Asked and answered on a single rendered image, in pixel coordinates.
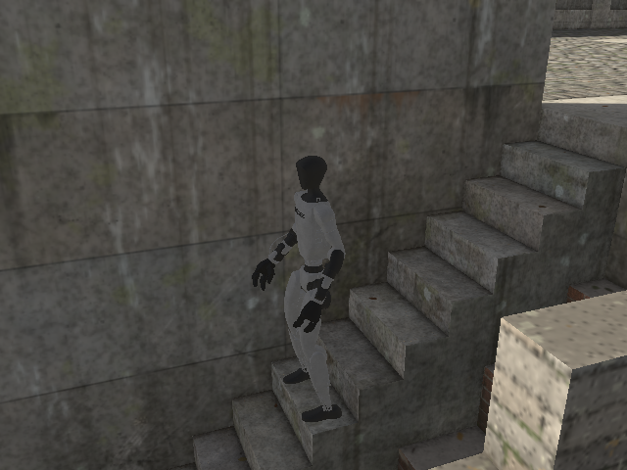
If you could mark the robot head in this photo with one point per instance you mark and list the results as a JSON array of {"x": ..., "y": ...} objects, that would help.
[{"x": 311, "y": 170}]

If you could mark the robot right hand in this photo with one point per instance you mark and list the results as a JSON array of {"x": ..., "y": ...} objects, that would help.
[{"x": 266, "y": 268}]

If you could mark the right robot foot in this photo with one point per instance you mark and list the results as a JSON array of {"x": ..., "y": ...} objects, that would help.
[{"x": 296, "y": 377}]

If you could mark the robot right upper arm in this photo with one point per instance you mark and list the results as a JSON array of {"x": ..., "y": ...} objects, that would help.
[{"x": 297, "y": 194}]

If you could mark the robot left upper arm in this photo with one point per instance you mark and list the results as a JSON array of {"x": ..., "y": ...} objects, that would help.
[{"x": 325, "y": 218}]

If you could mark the robot left hand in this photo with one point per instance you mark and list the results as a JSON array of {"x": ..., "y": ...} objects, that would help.
[{"x": 311, "y": 312}]

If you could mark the left robot forearm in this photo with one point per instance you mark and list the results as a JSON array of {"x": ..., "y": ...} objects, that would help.
[{"x": 324, "y": 283}]

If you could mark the right robot forearm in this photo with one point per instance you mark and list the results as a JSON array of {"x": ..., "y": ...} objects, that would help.
[{"x": 283, "y": 248}]

